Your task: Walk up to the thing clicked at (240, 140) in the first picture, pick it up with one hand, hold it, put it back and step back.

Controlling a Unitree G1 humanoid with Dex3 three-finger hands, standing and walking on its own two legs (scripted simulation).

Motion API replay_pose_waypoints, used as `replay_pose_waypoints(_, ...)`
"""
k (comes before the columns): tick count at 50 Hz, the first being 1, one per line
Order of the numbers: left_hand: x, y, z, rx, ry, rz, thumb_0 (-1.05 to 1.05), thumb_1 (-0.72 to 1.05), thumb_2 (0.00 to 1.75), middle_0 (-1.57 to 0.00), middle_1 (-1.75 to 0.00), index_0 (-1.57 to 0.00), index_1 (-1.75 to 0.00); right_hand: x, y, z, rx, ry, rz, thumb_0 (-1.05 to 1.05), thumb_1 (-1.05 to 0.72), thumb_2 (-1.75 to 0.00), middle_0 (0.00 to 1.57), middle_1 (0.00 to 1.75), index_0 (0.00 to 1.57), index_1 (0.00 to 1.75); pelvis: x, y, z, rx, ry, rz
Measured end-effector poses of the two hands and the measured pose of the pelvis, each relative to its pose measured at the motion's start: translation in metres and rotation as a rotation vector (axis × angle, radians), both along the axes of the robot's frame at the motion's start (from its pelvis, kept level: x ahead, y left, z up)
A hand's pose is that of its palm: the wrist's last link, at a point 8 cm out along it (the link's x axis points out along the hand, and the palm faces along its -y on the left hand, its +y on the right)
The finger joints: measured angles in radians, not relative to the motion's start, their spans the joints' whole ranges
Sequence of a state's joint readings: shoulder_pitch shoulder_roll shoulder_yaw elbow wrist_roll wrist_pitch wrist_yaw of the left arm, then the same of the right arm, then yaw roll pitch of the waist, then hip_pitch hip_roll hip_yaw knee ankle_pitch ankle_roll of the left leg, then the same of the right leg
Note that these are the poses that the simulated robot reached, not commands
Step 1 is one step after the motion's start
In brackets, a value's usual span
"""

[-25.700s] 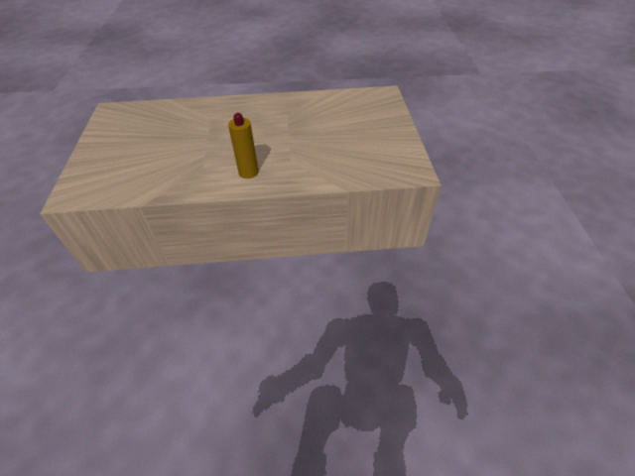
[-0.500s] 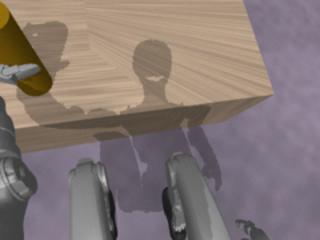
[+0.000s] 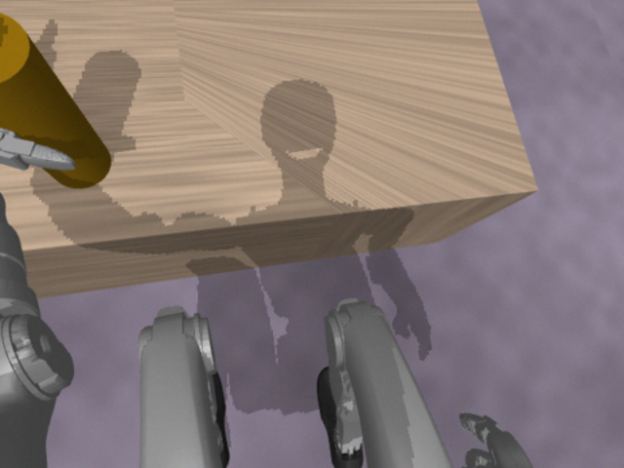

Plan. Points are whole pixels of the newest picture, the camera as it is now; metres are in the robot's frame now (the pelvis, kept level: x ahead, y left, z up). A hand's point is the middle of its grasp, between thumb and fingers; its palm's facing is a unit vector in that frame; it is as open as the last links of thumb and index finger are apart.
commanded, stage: withdraw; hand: left
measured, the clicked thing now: (32, 108) +0.51 +0.28 +0.01
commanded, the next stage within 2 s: rise in 0.14 s
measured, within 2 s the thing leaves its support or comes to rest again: neither
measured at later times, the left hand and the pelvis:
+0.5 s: hand out of the picture +0.48 +0.38 +0.12, palm faces +0.38 -0.88 -0.30, open 17.3 cm; pelvis +0.02 +0.01 +0.14, yaw +3 degrees
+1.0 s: hand out of the picture +0.33 +0.29 +0.18, palm faces +0.30 -0.89 -0.33, open 17.4 cm; pelvis +0.07 +0.02 +0.27, yaw +7 degrees
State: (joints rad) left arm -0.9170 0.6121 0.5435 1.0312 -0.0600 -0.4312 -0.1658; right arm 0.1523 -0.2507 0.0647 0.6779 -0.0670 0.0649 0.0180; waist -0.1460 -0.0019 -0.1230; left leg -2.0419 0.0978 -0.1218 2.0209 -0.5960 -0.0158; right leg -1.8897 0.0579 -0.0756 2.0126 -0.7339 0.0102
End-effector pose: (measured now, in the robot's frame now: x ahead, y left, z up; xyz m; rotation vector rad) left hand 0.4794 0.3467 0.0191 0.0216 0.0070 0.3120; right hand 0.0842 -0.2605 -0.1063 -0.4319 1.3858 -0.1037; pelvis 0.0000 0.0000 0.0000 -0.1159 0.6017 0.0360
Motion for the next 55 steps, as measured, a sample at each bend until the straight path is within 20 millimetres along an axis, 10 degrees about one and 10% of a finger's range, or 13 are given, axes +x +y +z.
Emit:
replay_pose_waypoints(10, -0.004, 0.035, 0.076, 0.036, -0.007, 0.044, -0.02, -0.61, 0.04, -0.12, -0.08, -0.14, -0.06, 0.002, 0.010, 0.036, 0.022, -0.021, -0.042, 0.00, -0.91, -0.89, 0.20, 0.30, 0.21, 0.30, 0.005, 0.001, 0.041, 0.000, -0.011, 0.013)
replay_pose_waypoints(22, -0.031, 0.054, 0.106, 0.128, 0.363, 0.081, -0.01, -0.51, 0.04, -0.07, -0.05, -0.08, -0.04, 0.013, 0.007, 0.123, -0.002, -0.046, -0.071, 0.00, -0.88, -0.89, 0.20, 0.31, 0.21, 0.30, 0.018, 0.008, 0.119, 0.002, -0.064, 0.039)
replay_pose_waypoints(33, -0.072, 0.086, 0.174, 0.174, 0.529, 0.261, -0.01, -0.56, 0.04, -0.06, -0.05, -0.05, -0.05, 0.033, 0.013, 0.211, -0.012, -0.089, -0.056, 0.00, -0.89, -0.90, 0.20, 0.31, 0.21, 0.30, 0.042, 0.015, 0.199, 0.016, -0.162, 0.079)
replay_pose_waypoints(55, -0.217, -0.038, 0.209, 0.098, 0.696, 0.098, -0.01, -0.54, 0.06, -0.06, -0.06, -0.05, -0.05, 0.144, 0.058, 0.297, 0.115, -0.465, -0.006, 0.01, -0.90, -0.90, 0.20, 0.30, 0.21, 0.30, 0.074, 0.020, 0.281, 0.095, -0.403, 0.096)
